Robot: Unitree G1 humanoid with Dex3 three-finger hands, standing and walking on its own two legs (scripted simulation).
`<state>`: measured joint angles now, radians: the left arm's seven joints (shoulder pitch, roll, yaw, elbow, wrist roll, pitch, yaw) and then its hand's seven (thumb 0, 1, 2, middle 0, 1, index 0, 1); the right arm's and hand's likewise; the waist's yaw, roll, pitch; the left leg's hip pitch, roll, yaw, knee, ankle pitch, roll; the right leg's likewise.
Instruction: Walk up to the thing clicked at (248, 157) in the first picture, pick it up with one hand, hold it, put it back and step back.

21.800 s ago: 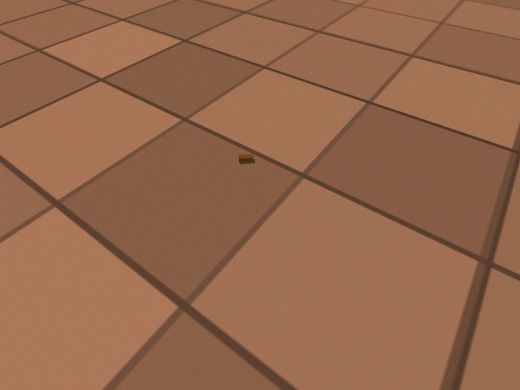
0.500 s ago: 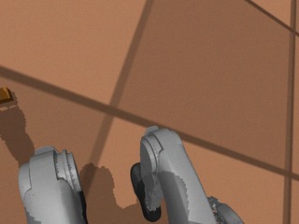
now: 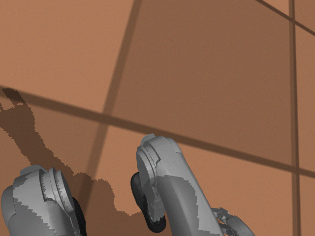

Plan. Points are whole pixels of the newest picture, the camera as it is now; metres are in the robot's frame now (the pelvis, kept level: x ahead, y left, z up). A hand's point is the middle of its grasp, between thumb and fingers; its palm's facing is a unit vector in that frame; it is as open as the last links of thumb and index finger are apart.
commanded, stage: approach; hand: left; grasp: from above
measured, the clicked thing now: out of the picture +0.47 +0.36 -0.30
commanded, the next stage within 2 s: close in in 0.18 s
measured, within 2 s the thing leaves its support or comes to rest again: neither
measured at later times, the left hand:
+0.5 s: hand out of the picture +0.45 +0.37 -0.19, palm faces -0.44 -0.14 -0.89, open 13.4 cm
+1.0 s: hand out of the picture +0.46 +0.35 -0.23, palm faces -0.42 -0.16 -0.89, open 13.5 cm
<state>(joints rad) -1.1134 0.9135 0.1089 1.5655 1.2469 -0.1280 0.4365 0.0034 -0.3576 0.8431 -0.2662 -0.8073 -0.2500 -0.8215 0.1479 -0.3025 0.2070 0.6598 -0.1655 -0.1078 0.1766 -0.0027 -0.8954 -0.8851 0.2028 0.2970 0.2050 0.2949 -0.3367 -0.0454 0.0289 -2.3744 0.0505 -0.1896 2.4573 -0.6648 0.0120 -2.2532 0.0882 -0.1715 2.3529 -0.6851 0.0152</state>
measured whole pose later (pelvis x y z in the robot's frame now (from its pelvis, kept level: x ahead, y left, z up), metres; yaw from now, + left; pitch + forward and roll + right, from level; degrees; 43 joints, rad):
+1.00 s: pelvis +0.00 +0.00 -0.01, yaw -2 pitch +28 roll -13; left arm -1.07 1.07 0.16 1.67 1.24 -0.20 0.50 0.00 -0.37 0.85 -0.24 -0.79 -0.22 -0.81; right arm 0.13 -0.33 0.30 0.64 -0.22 -0.16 0.18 0.00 -0.89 -0.89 0.20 0.30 0.21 0.29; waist -0.37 -0.13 0.16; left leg -2.37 0.05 -0.24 2.52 -0.68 0.01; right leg -2.23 0.10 -0.21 2.38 -0.68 0.03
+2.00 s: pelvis +0.00 +0.01 -0.01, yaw -4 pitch +26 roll -15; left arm -1.07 1.14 0.13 1.72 1.23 -0.23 0.57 0.00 -0.33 0.81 -0.23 -0.84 -0.23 -0.84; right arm 0.08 -0.35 0.37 0.61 -0.25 -0.22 0.21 0.00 -0.90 -0.89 0.20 0.30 0.20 0.29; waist -0.37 -0.18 0.21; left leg -2.34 0.05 -0.28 2.54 -0.70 0.01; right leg -2.19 0.12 -0.24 2.37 -0.68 0.03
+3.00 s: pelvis -0.01 +0.01 -0.01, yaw -5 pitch +25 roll -15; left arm -1.07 1.14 0.13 1.71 1.22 -0.21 0.58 0.00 0.12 0.47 -0.55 -0.61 -0.57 -0.58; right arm 0.07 -0.36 0.38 0.61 -0.25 -0.23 0.21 0.00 -0.89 -0.89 0.20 0.30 0.20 0.29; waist -0.37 -0.19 0.22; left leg -2.34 0.06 -0.29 2.55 -0.70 0.01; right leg -2.19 0.12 -0.25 2.36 -0.67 0.04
